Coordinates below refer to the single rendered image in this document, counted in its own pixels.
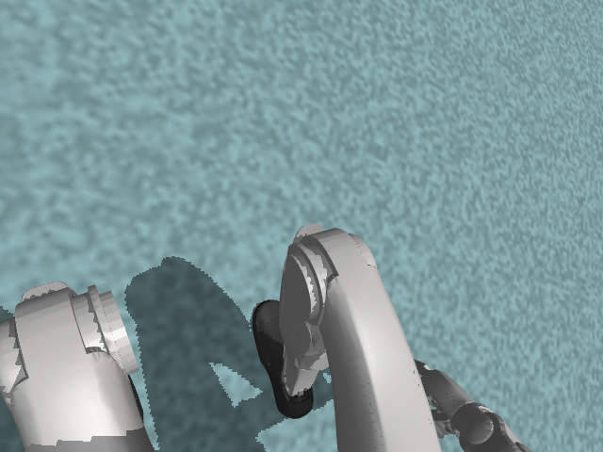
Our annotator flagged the right robot arm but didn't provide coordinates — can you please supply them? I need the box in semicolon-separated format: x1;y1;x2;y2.
450;403;532;452

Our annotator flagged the right robot hand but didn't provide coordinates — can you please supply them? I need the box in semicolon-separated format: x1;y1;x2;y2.
415;360;475;439

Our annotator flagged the left robot foot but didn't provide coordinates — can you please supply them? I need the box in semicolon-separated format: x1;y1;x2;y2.
128;375;144;425

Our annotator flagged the right robot foot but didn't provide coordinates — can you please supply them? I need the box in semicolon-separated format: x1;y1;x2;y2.
253;299;314;419

